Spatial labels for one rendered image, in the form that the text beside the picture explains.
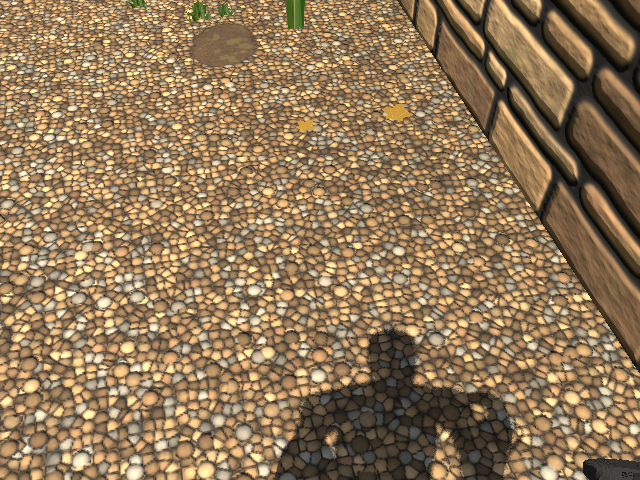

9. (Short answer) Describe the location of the robot right hand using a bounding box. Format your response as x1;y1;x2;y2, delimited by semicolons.
583;458;640;480

